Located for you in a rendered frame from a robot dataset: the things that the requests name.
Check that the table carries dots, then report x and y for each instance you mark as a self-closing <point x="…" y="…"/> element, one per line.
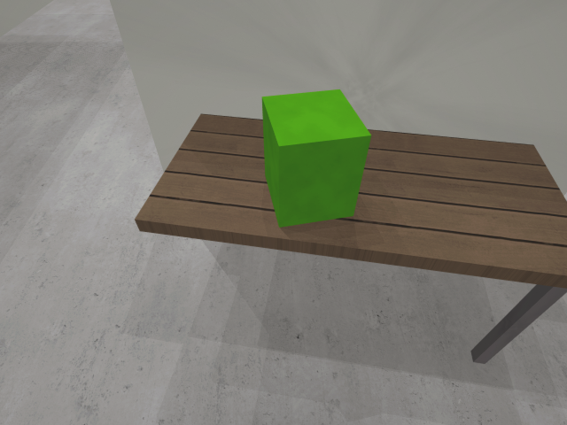
<point x="456" y="205"/>

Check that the carton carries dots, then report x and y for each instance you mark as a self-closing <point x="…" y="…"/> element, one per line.
<point x="315" y="149"/>

